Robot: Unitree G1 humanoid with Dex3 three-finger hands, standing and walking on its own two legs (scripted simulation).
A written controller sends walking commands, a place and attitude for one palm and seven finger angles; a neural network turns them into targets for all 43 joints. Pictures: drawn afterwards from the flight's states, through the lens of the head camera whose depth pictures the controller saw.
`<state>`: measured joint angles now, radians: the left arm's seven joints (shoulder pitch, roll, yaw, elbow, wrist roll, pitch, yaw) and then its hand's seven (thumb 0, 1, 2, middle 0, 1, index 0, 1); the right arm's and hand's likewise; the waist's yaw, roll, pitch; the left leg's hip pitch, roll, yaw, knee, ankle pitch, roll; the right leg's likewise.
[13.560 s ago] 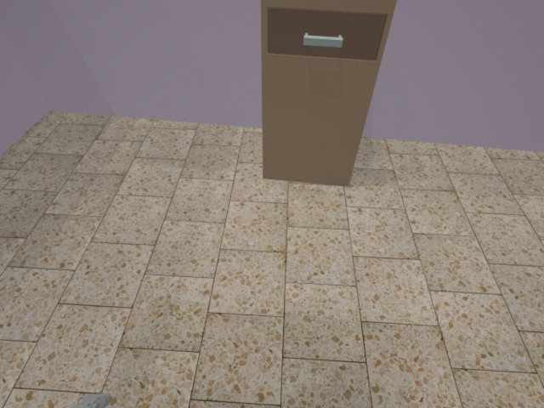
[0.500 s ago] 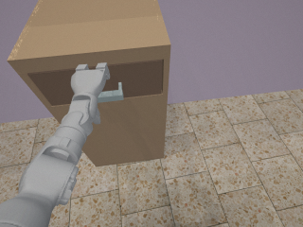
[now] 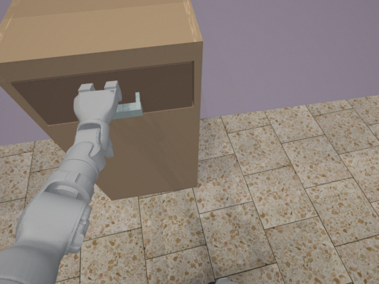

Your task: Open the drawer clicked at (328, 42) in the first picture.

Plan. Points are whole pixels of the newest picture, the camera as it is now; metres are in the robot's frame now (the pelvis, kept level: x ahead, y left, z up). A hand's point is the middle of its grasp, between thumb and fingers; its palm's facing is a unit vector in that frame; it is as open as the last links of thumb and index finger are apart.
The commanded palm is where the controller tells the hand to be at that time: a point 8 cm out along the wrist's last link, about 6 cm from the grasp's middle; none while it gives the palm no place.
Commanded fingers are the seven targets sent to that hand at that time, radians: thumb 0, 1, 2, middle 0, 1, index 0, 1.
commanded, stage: lower the fingers behind the handle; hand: left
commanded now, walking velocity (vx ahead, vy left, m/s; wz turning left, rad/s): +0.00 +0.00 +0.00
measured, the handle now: (113, 105) +0.54 +0.17 +0.01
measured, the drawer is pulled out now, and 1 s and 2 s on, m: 0.00 0.00 0.00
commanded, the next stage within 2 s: close the thumb around the handle in 1.02 s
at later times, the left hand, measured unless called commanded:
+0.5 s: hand (109, 128) +0.48 +0.18 -0.01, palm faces -0.05 -0.01 -1.00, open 13.8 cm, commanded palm +0.47 +0.18 +0.05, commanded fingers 0.00 -0.50 0.30 -0.30 -1.20 -0.30 -1.20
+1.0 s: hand (110, 127) +0.49 +0.18 -0.01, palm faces -0.05 -0.01 -1.00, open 13.8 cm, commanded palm +0.47 +0.18 +0.05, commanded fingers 0.00 -0.50 0.30 -0.30 -1.20 -0.30 -1.20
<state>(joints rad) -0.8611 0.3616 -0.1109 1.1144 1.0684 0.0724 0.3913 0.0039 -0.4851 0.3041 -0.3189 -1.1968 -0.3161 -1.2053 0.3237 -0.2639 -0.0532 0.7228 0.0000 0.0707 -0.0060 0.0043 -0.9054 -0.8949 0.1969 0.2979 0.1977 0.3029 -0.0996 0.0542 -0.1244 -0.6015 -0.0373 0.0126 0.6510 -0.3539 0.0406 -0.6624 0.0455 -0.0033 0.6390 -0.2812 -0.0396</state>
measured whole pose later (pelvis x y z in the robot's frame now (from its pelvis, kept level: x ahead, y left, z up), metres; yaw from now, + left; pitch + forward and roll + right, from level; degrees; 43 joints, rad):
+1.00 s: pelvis +0.00 +0.01 -0.02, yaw -1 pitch +22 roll -1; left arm -0.88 0.35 -0.09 1.17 1.07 0.10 0.43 0.00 -0.48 0.30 -0.31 -1.20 -0.31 -1.21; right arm 0.35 -0.24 -0.04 0.72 -0.02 0.06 0.01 0.00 -0.90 -0.89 0.20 0.30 0.20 0.30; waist -0.13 0.06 -0.16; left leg -0.75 -0.03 0.02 0.79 -0.42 0.06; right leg -0.80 0.05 0.00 0.76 -0.33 -0.03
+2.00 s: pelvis +0.00 +0.01 -0.02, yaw -1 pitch +21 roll -1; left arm -0.86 0.37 -0.08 1.14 1.07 0.09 0.43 0.01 0.69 0.80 -0.36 -1.34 -0.38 -1.35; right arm 0.34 -0.25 -0.04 0.72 -0.01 0.06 -0.01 0.00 -0.90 -0.89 0.20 0.30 0.20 0.30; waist -0.13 0.06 -0.16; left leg -0.74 -0.03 0.03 0.78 -0.42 0.06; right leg -0.80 0.05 0.01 0.75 -0.32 -0.03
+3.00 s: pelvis +0.00 +0.00 +0.00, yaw -1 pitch +13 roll +0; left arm -0.40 0.22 -0.21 0.70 1.07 0.16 0.44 0.01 0.70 0.81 -0.33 -1.35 -0.38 -1.35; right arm 0.21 -0.23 -0.04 0.67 0.02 0.12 -0.02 0.01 -0.91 -0.89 0.20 0.30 0.20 0.30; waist 0.00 0.06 -0.14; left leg -0.51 -0.04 0.02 0.67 -0.38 0.04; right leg -0.58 0.05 0.01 0.67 -0.32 -0.04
